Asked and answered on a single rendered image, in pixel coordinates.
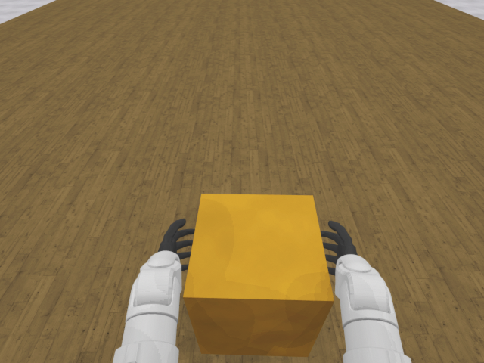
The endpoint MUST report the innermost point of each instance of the left robot forearm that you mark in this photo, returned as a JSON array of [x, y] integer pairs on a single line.
[[152, 315]]

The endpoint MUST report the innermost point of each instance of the right robot hand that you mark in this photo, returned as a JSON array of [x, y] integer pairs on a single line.
[[343, 240]]

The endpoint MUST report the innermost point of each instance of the left robot hand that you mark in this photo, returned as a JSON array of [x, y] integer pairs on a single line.
[[172, 235]]

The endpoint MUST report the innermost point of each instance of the right robot forearm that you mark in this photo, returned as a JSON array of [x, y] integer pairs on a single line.
[[368, 316]]

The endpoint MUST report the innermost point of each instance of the carton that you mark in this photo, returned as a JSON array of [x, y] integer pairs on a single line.
[[257, 281]]

